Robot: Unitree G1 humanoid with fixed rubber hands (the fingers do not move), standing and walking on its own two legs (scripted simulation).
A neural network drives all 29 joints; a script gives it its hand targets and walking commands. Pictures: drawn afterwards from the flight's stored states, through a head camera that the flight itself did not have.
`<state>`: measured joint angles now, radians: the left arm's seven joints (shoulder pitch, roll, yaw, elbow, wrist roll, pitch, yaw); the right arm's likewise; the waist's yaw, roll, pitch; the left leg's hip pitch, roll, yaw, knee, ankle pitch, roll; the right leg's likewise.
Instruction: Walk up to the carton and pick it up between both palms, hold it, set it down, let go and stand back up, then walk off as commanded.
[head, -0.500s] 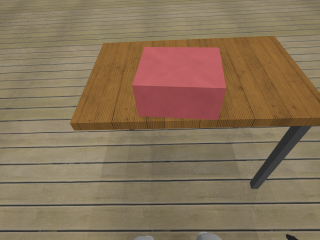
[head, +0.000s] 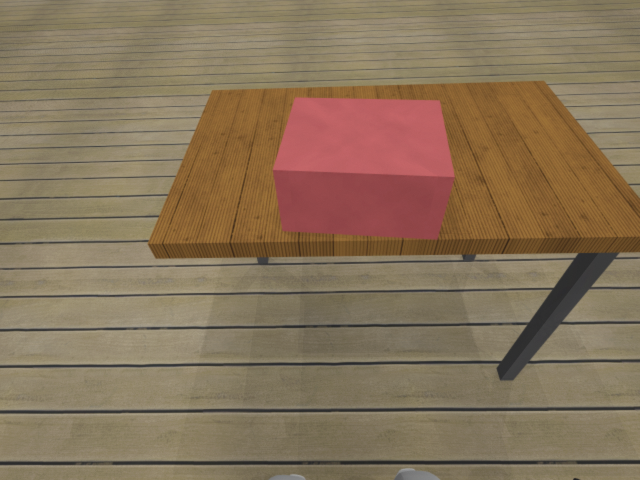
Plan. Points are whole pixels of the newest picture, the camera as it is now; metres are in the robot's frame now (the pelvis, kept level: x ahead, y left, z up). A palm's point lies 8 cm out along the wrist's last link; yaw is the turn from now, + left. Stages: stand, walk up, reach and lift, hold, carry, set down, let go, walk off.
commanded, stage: walk up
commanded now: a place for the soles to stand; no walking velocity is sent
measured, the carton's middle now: (362, 164) +0.64 -0.04 +0.03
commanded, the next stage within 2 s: none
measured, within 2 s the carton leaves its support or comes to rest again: neither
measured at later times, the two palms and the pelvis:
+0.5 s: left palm out of the picture +0.04 +0.27 -0.10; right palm out of the picture +0.10 -0.32 -0.10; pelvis +0.01 -0.02 +0.01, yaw +1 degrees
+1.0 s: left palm (139, 446) +0.19 +0.29 -0.10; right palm (587, 442) +0.20 -0.31 -0.09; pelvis +0.15 +0.00 +0.01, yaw +1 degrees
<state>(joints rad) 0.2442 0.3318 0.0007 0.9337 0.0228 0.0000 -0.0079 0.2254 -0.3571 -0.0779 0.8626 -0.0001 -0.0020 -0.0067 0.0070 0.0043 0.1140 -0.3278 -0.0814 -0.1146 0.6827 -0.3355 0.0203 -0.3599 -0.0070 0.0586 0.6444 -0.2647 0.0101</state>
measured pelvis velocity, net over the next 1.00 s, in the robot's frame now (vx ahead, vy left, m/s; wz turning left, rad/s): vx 0.15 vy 0.00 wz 0.01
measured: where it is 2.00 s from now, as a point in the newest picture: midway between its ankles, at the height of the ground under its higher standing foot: (402, 468)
